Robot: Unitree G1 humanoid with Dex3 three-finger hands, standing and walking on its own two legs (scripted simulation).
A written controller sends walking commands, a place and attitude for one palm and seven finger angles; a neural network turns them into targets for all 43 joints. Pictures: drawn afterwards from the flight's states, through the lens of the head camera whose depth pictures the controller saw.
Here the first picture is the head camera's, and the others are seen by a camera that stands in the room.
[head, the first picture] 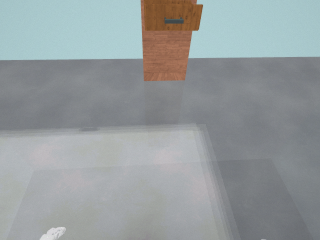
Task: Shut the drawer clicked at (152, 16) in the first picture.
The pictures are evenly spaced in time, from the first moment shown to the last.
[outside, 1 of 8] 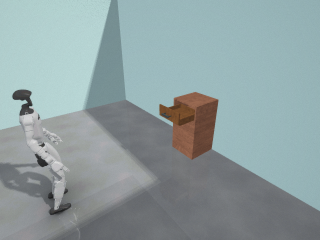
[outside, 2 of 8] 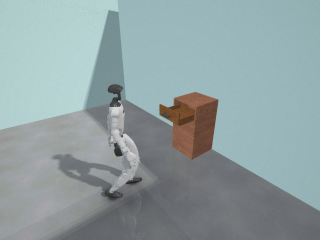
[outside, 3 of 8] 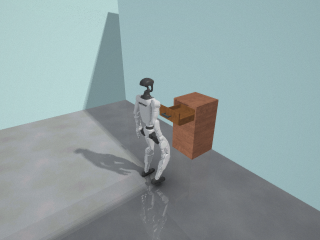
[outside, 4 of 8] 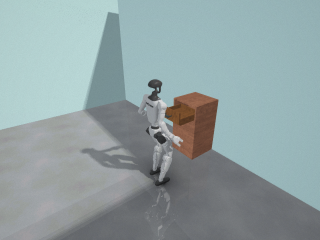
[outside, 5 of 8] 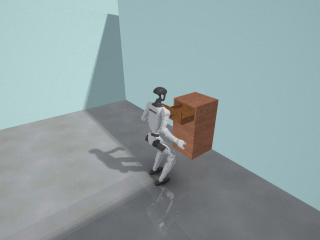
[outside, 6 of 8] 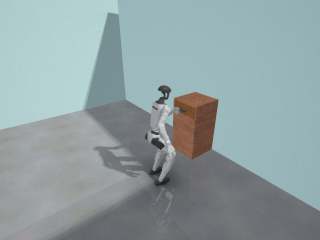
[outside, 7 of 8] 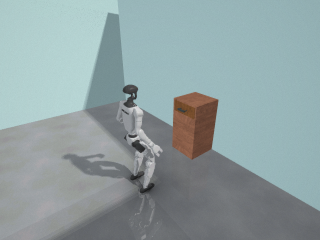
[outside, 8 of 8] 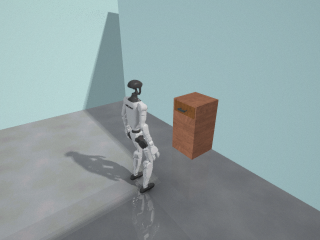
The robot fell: no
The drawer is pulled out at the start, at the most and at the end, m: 0.28 0.28 0.00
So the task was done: yes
